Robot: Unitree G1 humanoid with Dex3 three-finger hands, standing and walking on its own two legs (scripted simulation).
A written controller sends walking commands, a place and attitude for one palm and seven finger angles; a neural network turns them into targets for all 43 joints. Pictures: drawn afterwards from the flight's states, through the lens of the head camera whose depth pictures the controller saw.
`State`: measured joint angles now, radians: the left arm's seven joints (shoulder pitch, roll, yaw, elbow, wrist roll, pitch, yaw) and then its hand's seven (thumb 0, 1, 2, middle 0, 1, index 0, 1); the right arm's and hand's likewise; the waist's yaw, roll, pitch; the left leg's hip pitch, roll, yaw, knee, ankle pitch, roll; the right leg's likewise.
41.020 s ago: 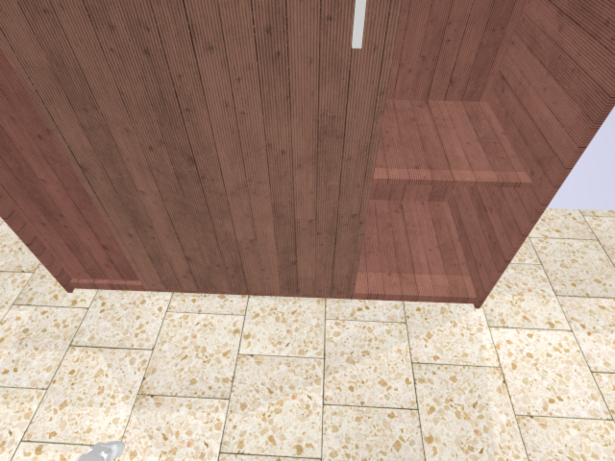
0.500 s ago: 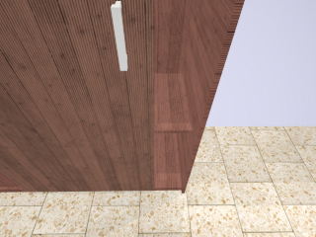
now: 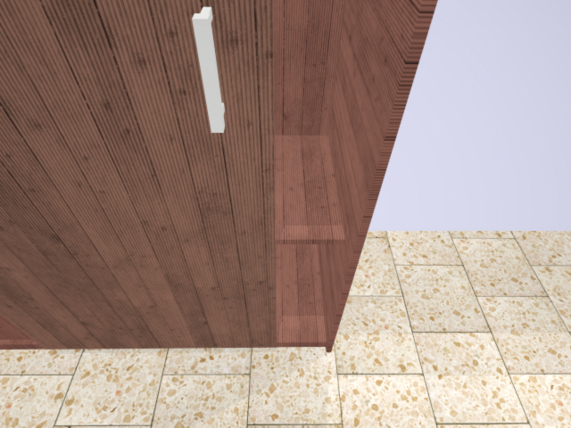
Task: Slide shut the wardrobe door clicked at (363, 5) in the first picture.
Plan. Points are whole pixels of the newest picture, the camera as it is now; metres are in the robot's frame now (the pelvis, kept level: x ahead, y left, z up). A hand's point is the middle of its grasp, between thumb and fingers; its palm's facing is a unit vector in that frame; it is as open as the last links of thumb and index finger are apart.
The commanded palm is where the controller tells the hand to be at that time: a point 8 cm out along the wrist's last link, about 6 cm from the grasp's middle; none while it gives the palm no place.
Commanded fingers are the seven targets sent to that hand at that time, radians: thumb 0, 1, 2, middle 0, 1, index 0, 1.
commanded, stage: look again from close up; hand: left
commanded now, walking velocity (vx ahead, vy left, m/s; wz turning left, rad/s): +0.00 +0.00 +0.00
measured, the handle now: (212, 73) +0.48 +0.13 +0.27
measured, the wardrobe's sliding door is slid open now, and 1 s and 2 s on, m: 0.17 0.17 0.17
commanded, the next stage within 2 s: raise the hand with hooked fingers in 0.08 s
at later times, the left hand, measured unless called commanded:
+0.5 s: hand (160, 361) +0.20 +0.17 +0.03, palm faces +0.08 -1.00 -0.06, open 8.1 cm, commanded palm +0.12 +0.24 +0.00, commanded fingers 0.00 0.50 0.73 -0.23 -0.56 -0.23 -0.56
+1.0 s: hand (99, 341) +0.19 +0.23 +0.09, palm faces +0.14 -0.99 -0.09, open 11.0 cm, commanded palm +0.15 +0.27 +0.11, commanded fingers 0.00 -0.08 0.48 -0.27 -0.93 -0.27 -0.93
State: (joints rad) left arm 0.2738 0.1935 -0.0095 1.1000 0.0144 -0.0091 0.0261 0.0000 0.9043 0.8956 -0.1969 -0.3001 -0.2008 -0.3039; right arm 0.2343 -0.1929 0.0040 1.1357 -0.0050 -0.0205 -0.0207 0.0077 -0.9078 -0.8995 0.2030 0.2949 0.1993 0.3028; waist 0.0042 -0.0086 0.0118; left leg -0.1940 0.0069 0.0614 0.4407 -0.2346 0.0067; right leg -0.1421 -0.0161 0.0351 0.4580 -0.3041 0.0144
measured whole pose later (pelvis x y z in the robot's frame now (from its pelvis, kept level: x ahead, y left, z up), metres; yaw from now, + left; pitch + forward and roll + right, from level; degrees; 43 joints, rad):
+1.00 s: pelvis -0.02 -0.02 -0.02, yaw +4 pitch +2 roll -1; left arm 0.32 0.35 0.35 -0.10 -0.39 -0.10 -0.30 0.00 0.14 0.57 -0.25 -0.79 -0.26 -0.79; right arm 0.26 -0.23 0.03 0.70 0.06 -0.31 -0.12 0.02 -0.90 -0.90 0.21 0.30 0.20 0.30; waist 0.01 0.05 -0.04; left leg -0.43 0.04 -0.03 0.71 -0.32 -0.03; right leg -0.34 0.02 -0.05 0.69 -0.40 -0.02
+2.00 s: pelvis -0.04 -0.02 +0.00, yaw +5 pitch -5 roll -1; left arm -0.27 0.59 0.48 -0.03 -0.36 0.51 -0.40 -0.01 -0.50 0.30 -0.30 -1.20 -0.30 -1.20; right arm 0.15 -0.30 0.08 0.68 0.12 -0.16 -0.12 0.02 -0.90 -0.90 0.21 0.30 0.20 0.30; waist 0.06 0.08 -0.03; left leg -0.18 0.02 -0.04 0.42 -0.15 -0.01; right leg -0.07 0.00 -0.06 0.38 -0.23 -0.01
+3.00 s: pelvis -0.02 -0.01 +0.00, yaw +4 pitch -4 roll +0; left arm -0.47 0.50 0.37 0.11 -0.29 0.53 -0.27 -0.02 -0.50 0.30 -0.30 -1.20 -0.30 -1.20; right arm 0.14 -0.28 0.08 0.70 0.10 -0.13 -0.12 0.02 -0.90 -0.90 0.21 0.30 0.20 0.30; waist 0.04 0.06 -0.04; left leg -0.18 0.01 -0.02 0.43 -0.19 -0.01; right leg -0.08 0.00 -0.04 0.40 -0.26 -0.01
